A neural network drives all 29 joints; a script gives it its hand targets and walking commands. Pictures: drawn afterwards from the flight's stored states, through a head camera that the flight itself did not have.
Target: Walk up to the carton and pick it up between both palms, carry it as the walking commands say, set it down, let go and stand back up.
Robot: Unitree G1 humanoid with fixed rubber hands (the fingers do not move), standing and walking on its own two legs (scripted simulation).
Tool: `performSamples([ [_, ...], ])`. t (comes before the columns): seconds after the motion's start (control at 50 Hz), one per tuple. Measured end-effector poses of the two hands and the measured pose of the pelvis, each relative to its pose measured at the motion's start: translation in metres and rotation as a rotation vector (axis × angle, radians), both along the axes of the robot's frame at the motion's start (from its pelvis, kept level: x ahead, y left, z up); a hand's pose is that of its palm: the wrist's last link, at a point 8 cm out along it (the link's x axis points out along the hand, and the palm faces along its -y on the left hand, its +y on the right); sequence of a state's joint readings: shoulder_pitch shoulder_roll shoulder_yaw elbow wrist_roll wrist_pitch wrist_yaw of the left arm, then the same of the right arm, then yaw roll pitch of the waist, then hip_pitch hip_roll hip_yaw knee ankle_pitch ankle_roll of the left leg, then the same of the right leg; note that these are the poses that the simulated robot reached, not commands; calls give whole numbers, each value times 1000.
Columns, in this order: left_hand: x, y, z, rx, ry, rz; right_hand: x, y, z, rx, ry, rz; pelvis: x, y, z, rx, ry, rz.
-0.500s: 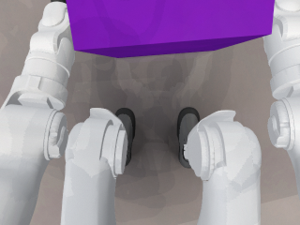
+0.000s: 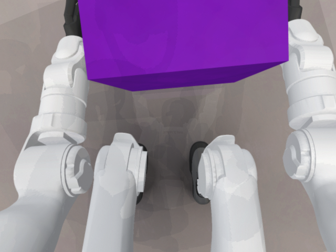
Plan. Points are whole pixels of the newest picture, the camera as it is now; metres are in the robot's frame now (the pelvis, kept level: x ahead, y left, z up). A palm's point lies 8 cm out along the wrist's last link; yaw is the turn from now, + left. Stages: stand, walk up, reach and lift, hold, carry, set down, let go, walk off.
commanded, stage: reach and lift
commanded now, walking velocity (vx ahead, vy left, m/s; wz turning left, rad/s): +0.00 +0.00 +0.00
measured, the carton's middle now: (179, 35) +0.54 -0.03 -0.17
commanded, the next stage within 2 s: none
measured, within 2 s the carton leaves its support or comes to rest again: neither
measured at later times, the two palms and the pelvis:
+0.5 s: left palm (47, 28) +0.51 +0.19 -0.06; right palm out of the picture +0.54 -0.20 -0.04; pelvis -0.02 +0.02 +0.04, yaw -2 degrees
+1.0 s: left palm (32, 44) +0.48 +0.19 -0.02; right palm (314, 14) +0.51 -0.20 -0.02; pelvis -0.03 +0.01 +0.10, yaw -1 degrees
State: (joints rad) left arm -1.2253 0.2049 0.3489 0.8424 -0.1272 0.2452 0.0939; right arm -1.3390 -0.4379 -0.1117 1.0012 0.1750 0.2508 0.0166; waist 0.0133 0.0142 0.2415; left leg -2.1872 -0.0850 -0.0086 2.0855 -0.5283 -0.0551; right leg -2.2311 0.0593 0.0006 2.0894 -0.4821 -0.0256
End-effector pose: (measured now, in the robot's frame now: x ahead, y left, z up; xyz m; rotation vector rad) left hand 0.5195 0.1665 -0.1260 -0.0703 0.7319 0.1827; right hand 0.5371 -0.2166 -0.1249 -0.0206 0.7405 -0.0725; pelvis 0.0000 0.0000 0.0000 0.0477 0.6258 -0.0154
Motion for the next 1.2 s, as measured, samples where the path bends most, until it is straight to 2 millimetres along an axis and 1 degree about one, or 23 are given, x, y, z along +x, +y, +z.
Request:
performSamples([
  [0.06,-13,6,-1,38,15,-4,-2,7,-3,-29,12,57,1,1,9,-4,-56,-4],
  [0.1,-17,12,6,41,-51,24,-1,14,2,-13,-54,55,-6,1,19,1,-161,-13],
  [0.12,-19,15,9,27,-85,46,-2,17,5,12,-85,39,-9,2,22,6,-180,-17],
  [0.14,-21,17,11,8,-102,65,-3,19,5,40,-97,18,-10,2,22,9,-170,-17],
  [0.18,-23,20,8,-9,-81,76,-8,22,-1,72,-72,-8,-13,2,22,12,-155,-15],
  [0.22,-25,22,6,10,-39,57,-13,23,-6,54,-34,5,-15,3,22,10,-153,-15],
  [0.26,-25,23,10,31,-27,32,-17,23,-4,20,-26,28,-17,4,23,3,-157,-13],
  [0.28,-24,23,14,34,-34,25,-17,24,0,7,-34,35,-19,5,23,-2,-160,-13],
  [0.32,-19,24,26,24,-69,23,-15,24,14,-3,-69,31,-21,8,23,-10,-171,-15],
  [0.4,-6,22,56,-19,-147,35,-4,23,54,12,-146,-4,-27,13,26,-21,-201,-13],
  [0.44,-3,21,65,-21,-147,33,2,22,69,25,-147,-5,-28,15,29,-25,-200,-13],
  [0.48,-4,21,68,-9,-114,22,4,21,78,19,-116,5,-26,17,34,-27,-176,-13],
  [0.54,-12,20,71,7,-56,5,-1,20,86,-10,-60,28,-22,18,46,-31,-156,-13],
  [0.6,-21,20,76,-4,-35,11,-11,20,91,-17,-38,33,-17,18,59,-33,-156,-12],
  [0.72,-25,18,91,-9,-44,19,-24,17,94,22,-47,3,-13,16,77,-30,-133,-14],
  [0.76,-24,19,97,3,-60,16,-23,17,96,29,-64,5,-15,16,81,-28,-139,-16],
  [0.84,-22,19,111,17,-129,23,-17,19,107,39,-133,11,-23,14,89,-19,-203,-21],
  [0.92,-30,19,110,9,-112,41,-19,19,108,38,-115,24,-28,11,90,-4,-206,-24],
  [0.96,-37,18,108,15,-73,39,-24,18,107,23,-78,38,-30,9,92,1,-213,-26],
  [1.0,-44,19,110,21,-47,34,-30,19,109,7,-52,51,-31,7,95,3,-223,-29],
  [1.04,-46,19,118,23,-44,29,-35,19,116,-4,-48,52,-32,4,99,5,-235,-33],
  [1.08,-44,20,132,19,-59,27,-37,20,127,0,-63,41,-34,3,103,4,-249,-35],
  [1.2,-30,25,176,2,-119,24,-27,24,169,32,-118,4,-38,2,117,-2,-277,-32],
])
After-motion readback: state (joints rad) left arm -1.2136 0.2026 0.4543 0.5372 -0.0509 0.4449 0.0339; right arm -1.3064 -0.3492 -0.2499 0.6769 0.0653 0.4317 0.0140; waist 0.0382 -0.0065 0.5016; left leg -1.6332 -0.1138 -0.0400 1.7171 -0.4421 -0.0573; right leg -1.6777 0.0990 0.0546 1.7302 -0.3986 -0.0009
